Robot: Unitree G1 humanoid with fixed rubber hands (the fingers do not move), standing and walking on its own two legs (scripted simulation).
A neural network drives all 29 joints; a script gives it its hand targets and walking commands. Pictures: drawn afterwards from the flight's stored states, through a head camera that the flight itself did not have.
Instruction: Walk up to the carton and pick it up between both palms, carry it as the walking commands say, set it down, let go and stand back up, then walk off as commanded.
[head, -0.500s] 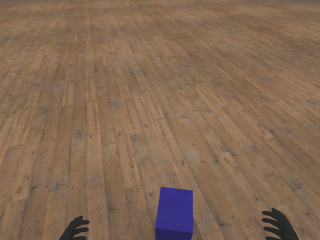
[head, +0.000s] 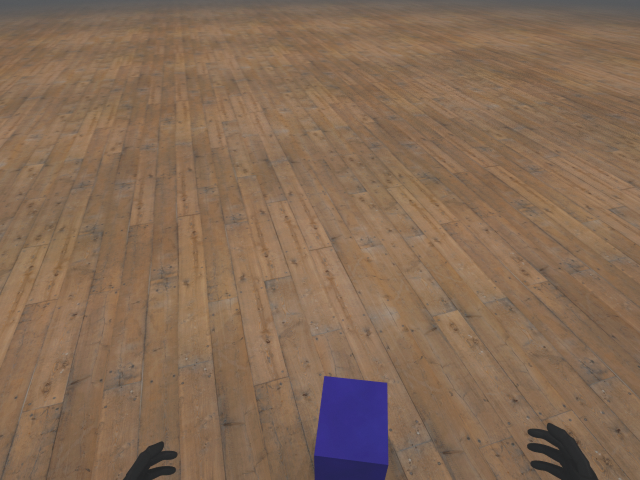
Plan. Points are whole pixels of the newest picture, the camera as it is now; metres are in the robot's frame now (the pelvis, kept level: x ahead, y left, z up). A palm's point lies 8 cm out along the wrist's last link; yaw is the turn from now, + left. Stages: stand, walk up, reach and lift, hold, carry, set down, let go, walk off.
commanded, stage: stand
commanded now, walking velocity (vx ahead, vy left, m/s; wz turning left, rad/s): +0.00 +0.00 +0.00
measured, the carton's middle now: (351, 436) +0.50 -0.05 -0.65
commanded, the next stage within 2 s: walk off in 0.82 s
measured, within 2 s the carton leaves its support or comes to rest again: neither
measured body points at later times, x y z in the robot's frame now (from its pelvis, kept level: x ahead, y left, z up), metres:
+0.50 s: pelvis +0.00 +0.00 +0.00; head -0.05 +0.00 +0.45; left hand +0.15 +0.27 -0.08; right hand +0.15 -0.29 -0.05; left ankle +0.01 +0.12 -0.73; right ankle +0.00 -0.09 -0.73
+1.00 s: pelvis -0.01 +0.00 +0.00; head -0.05 +0.00 +0.45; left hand +0.13 +0.27 -0.09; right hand +0.14 -0.29 -0.06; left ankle +0.01 +0.12 -0.73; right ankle +0.00 -0.09 -0.73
